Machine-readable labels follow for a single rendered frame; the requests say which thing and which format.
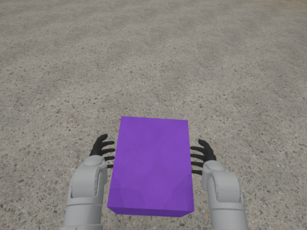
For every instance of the robot right forearm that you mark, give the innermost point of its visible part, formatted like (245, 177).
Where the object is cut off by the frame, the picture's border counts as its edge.
(225, 197)

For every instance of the robot left forearm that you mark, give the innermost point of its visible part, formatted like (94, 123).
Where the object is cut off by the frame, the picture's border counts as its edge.
(85, 195)

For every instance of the left robot hand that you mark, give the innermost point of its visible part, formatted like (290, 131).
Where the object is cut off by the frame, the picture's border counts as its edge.
(97, 148)

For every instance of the carton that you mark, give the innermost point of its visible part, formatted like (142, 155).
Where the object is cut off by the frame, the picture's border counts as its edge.
(152, 168)

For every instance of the right robot hand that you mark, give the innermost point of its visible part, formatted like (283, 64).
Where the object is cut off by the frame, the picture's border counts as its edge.
(208, 155)

